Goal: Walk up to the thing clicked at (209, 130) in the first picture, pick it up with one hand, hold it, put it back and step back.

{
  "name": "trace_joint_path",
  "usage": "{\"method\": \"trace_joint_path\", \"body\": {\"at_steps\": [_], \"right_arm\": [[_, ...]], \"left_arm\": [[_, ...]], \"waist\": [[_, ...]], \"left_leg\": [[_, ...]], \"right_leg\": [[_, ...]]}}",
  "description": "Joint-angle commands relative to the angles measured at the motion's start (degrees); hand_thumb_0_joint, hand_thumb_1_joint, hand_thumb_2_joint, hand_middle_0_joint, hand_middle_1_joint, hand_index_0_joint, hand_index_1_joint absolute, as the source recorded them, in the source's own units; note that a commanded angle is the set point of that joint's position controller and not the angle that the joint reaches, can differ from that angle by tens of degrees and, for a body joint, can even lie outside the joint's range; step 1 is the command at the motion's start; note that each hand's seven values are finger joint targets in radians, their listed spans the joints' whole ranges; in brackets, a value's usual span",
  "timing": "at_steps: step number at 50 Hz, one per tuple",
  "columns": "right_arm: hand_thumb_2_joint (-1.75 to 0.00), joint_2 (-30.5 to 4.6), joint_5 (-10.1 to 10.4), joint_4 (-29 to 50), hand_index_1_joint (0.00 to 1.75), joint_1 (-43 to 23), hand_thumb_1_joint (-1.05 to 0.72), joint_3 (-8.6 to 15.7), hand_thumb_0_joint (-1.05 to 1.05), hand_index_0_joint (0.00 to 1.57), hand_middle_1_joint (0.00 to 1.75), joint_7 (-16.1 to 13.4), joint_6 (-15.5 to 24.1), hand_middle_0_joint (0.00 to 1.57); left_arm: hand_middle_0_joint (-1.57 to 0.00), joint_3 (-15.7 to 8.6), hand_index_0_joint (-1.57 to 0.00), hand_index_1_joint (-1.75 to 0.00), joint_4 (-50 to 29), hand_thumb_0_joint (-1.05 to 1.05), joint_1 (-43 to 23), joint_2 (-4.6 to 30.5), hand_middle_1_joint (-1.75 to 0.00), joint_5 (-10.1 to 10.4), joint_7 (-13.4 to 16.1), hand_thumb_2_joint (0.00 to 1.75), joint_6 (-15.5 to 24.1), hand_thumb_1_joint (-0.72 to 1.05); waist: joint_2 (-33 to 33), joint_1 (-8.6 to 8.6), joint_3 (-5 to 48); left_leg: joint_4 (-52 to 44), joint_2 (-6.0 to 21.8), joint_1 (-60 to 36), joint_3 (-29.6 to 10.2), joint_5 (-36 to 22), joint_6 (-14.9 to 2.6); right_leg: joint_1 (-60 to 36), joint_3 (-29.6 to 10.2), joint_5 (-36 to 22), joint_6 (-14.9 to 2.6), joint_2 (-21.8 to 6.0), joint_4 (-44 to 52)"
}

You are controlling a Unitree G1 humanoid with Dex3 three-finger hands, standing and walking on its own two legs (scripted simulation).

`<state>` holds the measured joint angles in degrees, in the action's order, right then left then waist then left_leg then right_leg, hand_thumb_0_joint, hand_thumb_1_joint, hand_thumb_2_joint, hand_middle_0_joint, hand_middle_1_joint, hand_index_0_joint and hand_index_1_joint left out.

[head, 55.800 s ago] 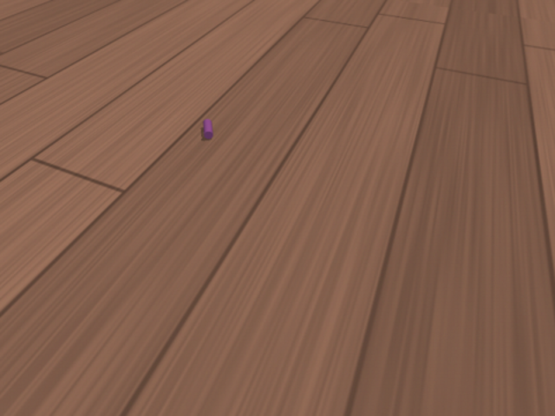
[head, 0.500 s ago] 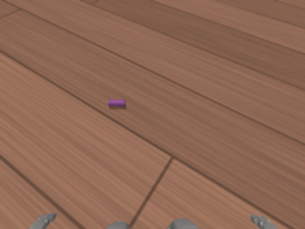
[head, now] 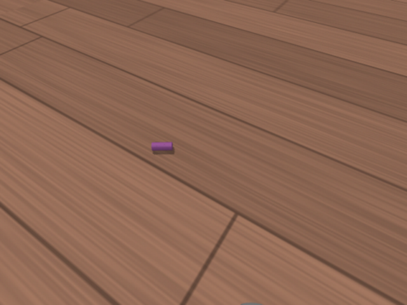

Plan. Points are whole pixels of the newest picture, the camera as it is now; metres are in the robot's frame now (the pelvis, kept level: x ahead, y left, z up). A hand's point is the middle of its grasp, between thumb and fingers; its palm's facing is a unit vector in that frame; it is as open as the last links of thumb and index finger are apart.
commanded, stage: step back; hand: left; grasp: from above
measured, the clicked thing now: (162, 146) +1.11 +0.27 -0.74
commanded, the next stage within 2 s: stand in 0.52 s
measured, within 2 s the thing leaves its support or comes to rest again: neither
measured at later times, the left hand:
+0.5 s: hand (91, 304) +0.15 +0.26 -0.15, palm faces +0.06 -0.94 -0.34, open 7.4 cm
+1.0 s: hand out of the picture +0.12 +0.25 -0.14, palm faces +0.01 -0.94 -0.34, open 7.4 cm
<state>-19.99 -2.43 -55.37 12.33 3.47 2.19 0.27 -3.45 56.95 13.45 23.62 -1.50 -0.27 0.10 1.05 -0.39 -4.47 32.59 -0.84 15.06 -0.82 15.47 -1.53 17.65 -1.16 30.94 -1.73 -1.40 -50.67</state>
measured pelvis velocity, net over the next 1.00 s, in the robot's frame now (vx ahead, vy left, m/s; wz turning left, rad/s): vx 0.04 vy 0.00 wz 0.02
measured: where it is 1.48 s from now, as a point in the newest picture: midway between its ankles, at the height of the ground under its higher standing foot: outside the picture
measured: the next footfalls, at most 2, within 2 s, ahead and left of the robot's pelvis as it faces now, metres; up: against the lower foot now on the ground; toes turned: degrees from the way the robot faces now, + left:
right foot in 0.14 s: +0.09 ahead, -0.13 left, +0.00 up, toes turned -2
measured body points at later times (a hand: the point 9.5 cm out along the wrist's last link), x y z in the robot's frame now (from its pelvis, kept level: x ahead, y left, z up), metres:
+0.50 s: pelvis +0.05 +0.00 +0.00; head +0.07 +0.01 +0.45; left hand +0.14 +0.30 -0.12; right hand +0.13 -0.30 -0.13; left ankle +0.04 +0.12 -0.73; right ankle +0.05 -0.13 -0.73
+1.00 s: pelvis +0.04 +0.00 +0.02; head +0.05 +0.00 +0.47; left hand +0.12 +0.30 -0.11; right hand +0.16 -0.29 -0.11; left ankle +0.04 +0.12 -0.73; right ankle +0.05 -0.13 -0.73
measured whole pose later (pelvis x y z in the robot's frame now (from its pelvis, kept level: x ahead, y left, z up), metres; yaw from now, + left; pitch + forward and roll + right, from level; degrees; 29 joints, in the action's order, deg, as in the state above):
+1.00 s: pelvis +0.04 +0.00 +0.02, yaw +1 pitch -3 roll +0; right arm -19.3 -0.6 -63.1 2.8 0.1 0.5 0.4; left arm -0.3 65.3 4.8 20.0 -0.8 -0.6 1.1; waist -0.1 -0.6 -3.6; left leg 18.4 0.6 4.7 -0.6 10.4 0.9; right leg 5.0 2.8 10.5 0.9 -2.0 -18.8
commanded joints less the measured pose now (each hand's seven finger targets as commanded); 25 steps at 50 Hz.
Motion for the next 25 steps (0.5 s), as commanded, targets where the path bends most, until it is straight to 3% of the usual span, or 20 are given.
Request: {"method": "trace_joint_path", "body": {"at_steps": [1,3,4,6,7,8,9,10,11,12,14,17,18,19,20,21,22,23,24,25], "right_arm": [[-0.9,-16.4,0.3,3.7,0.3,-1.1,-0.9,4.2,0.0,0.2,0.3,-1.5,2.2,0.2],[-0.9,-15.9,0.3,3.8,0.3,-2.0,-0.9,3.8,0.0,0.2,0.3,-1.6,2.0,0.2],[-0.9,-15.0,0.4,4.2,0.3,-3.3,-0.9,3.4,0.0,0.2,0.3,-1.7,1.7,0.2],[-0.9,-13.1,1.5,4.6,0.3,-6.4,-0.9,2.2,0.0,0.2,0.3,-1.8,0.9,0.2],[-0.9,-10.9,1.9,4.9,0.3,-7.1,-0.9,1.3,0.0,0.2,0.3,-2.0,0.6,0.2],[-0.9,-8.4,2.4,5.5,0.3,-6.6,-0.9,0.4,0.0,0.2,0.3,-2.3,0.6,0.2],[-0.9,-7.0,2.3,5.3,0.3,-5.3,-0.9,-0.1,0.0,0.2,0.3,-2.7,0.3,0.2],[-0.9,-10.7,1.9,3.1,0.3,-2.7,-0.9,1.0,0.0,0.2,0.3,-3.1,-0.3,0.2],[-0.9,-12.4,1.7,1.5,0.3,-0.2,-0.9,1.7,0.0,0.2,0.3,-3.1,-0.3,0.2],[-0.9,-12.7,1.9,0.5,0.3,0.5,-0.9,1.4,0.0,0.2,0.3,-2.9,-0.1,0.2],[-0.9,-11.5,2.0,-0.4,0.3,-0.6,-0.9,0.9,0.0,0.2,0.3,-2.7,0.3,0.2],[-0.9,-10.6,1.6,-1.0,0.3,-0.1,-0.9,0.5,0.0,0.2,0.3,-2.8,0.7,0.2],[-0.9,-10.0,1.5,-1.8,0.3,0.9,-0.9,0.5,0.0,0.2,0.3,-2.9,1.0,0.2],[-0.9,-10.0,1.3,-2.5,0.3,2.1,-0.9,0.7,0.0,0.2,0.3,-3.1,1.3,0.2],[-0.9,-11.1,1.0,-2.9,0.3,1.6,-0.9,1.4,0.0,0.2,0.3,-3.2,1.5,0.2],[-0.9,-12.7,0.7,-2.9,0.3,1.6,-0.9,2.0,0.0,0.2,0.3,-3.5,1.6,0.2],[-0.9,-14.4,0.9,-1.9,0.3,-2.1,-0.9,1.9,0.0,0.2,0.3,-3.5,1.9,0.2],[-0.9,-16.0,1.3,-1.2,0.3,-6.3,-0.9,1.9,0.0,0.2,0.3,-3.3,1.8,0.2],[-0.9,-14.5,1.4,-1.3,0.3,-7.9,-0.9,1.4,0.0,0.2,0.3,-3.1,1.7,0.2],[-0.9,-13.5,1.6,-1.6,0.3,-8.0,-0.9,1.0,0.0,0.2,0.3,-3.1,1.7,0.2]], "left_arm": [[-0.2,-2.5,-0.2,-0.3,-4.8,0.0,-1.5,10.4,-0.3,0.4,0.2,0.9,2.6,0.9],[-0.2,-2.6,-0.2,-0.3,-4.3,0.0,-1.6,9.0,-0.3,0.4,0.1,0.9,2.5,0.9],[-0.2,-2.6,-0.2,-0.3,-3.9,0.0,-1.3,8.4,-0.3,0.5,0.3,0.9,2.6,0.9],[-0.2,-2.6,-0.2,-0.3,-2.4,0.0,0.8,7.8,-0.3,0.3,0.9,0.9,2.9,0.9],[-0.2,-3.0,-0.2,-0.3,-1.3,0.0,2.4,9.0,-0.3,0.1,1.4,0.9,3.0,0.9],[-0.2,-3.9,-0.2,-0.3,-1.3,0.0,3.2,12.2,-0.3,-0.6,1.7,0.9,3.1,0.9],[-0.2,-4.3,-0.2,-0.3,-2.5,0.0,0.4,15.5,-0.3,-0.9,1.9,0.9,3.2,0.9],[-0.2,-4.2,-0.2,-0.3,-4.2,0.0,-6.2,16.9,-0.3,-0.8,1.5,0.9,3.1,0.9],[-0.2,-3.8,-0.2,-0.3,-5.4,0.0,-10.4,15.6,-0.3,-0.9,1.3,0.9,2.9,0.9],[-0.2,-3.4,-0.2,-0.3,-5.7,0.0,-11.5,13.7,-0.3,-0.6,1.2,0.9,2.9,0.9],[-0.2,-2.8,-0.2,-0.3,-4.8,0.0,-9.8,11.8,-0.3,-0.4,1.4,0.9,3.2,0.9],[-0.2,-2.9,-0.2,-0.3,-3.9,0.0,-9.8,12.6,-0.3,-0.1,1.2,0.9,3.1,0.9],[-0.2,-2.8,-0.2,-0.3,-3.7,0.0,-10.8,12.3,-0.3,0.3,1.2,0.9,2.8,0.9],[-0.2,-2.8,-0.2,-0.3,-3.8,0.0,-11.3,11.8,-0.3,0.6,1.2,0.9,2.5,0.9],[-0.2,-2.4,-0.2,-0.3,-4.0,0.0,-11.2,10.8,-0.3,0.8,1.2,0.9,2.3,0.9],[-0.2,-2.1,-0.2,-0.3,-4.3,0.0,-11.1,9.5,-0.3,1.2,1.3,0.9,2.1,0.9],[-0.2,-1.5,-0.2,-0.3,-4.1,0.0,-10.2,8.0,-0.3,1.8,1.2,0.9,1.8,0.9],[-0.2,-1.6,-0.2,-0.3,-3.1,0.0,-11.0,8.8,-0.3,2.0,1.3,0.9,1.5,0.9],[-0.2,-1.4,-0.2,-0.3,-2.3,0.0,-11.2,8.8,-0.3,1.7,1.4,0.9,1.7,0.9],[-0.2,-1.3,-0.2,-0.3,-2.1,0.0,-11.7,8.9,-0.3,1.3,1.3,0.9,2.0,0.9]], "waist": [[-9.4,0.68,1.6],[-10.9,0.88,2.7],[-11.5,0.11,3.4],[-9.8,-2.82,4.9],[-7.1,-4.19,5.8],[1.2,-4.65,6.1],[8.0,-3.6,4.8],[5.4,-1.65,3.1],[5.7,0.1,0.5],[4.8,0.74,-0.3],[6.2,-0.42,0.6],[8.1,-0.28,2.8],[8.4,0.73,4.1],[7.2,1.46,5.3],[4.9,1.09,7.0],[1.2,0.75,9.4],[-3.0,-0.93,9.5],[-5.5,-1.21,7.9],[-5.5,-1.6,7.4],[-5.0,-1.51,8.5]], "left_leg": [[-15.8,13.9,-5.1,-19.1,7.8,-9.61],[-14.0,12.7,-2.7,-16.2,0.4,-8.81],[-12.3,11.6,-0.3,-13.4,-2.6,-7.76],[-5.7,8.9,3.8,-8.5,-6.1,-4.71],[-1.7,7.3,8.0,-7.9,-5.2,-2.66],[5.4,2.4,12.7,-6.3,-0.4,-0.56],[10.4,-2.3,15.3,-4.8,11.8,1.21],[15.9,0.6,8.2,-6.1,17.8,1.33],[16.9,2.1,4.8,-4.7,17.5,1.58],[14.1,2.4,4.9,-5.1,16.2,1.61],[11.9,1.3,6.5,-5.0,12.2,1.13],[3.7,1.4,2.8,-0.8,8.6,1.51],[-2.3,1.2,0.5,0.6,4.3,1.52],[-7.5,1.1,-2.8,0.6,-4.5,1.55],[-7.8,2.6,-5.9,-1.7,-14.9,0.66],[-7.6,6.7,-8.1,-6.0,-25.1,-0.82],[-8.3,11.0,-6.0,-11.7,-25.1,-3.44],[-7.6,12.2,-1.8,-12.7,-21.8,-5.97],[-7.4,12.0,-1.3,-11.5,-22.1,-5.19],[-6.5,10.0,-2.7,-8.5,-25.2,-3.27]], "right_leg": [[8.2,0.2,-1.7,0.11,-1.9,4.3],[2.2,1.7,-4.4,0.69,-0.5,10.6],[-1.7,2.7,-7.7,0.7,0.1,14.4],[-11.0,4.7,-17.2,0.46,1.9,25.3],[-16.6,2.1,-20.6,0.26,0.5,26.4],[-18.1,-8.3,-17.3,-1.3,-6.0,29.9],[-14.0,-22.7,-8.9,-5.65,-16.8,37.1],[-3.1,-25.0,-0.5,-10.25,-21.6,37.4],[2.3,-23.9,0.0,-11.63,-21.2,36.9],[0.6,-19.0,-5.9,-10.33,-18.4,35.1],[-3.8,-12.1,-18.7,-7.86,-14.4,32.3],[-6.7,-8.2,-33.0,-6.73,-13.3,27.6],[-8.1,-5.6,-38.8,-5.74,-12.1,24.8],[-8.0,-3.7,-41.2,-4.09,-11.1,22.2],[-7.8,-2.0,-42.2,-2.3,-9.3,19.3],[-7.4,-0.1,-39.4,-0.63,-7.1,15.9],[-6.4,1.6,-29.1,0.95,-3.6,16.0],[-8.3,1.9,-19.0,1.06,-1.6,17.8],[-10.2,1.4,-18.9,0.64,-2.7,20.8],[-11.8,0.8,-24.4,0.3,-4.0,22.8]]}}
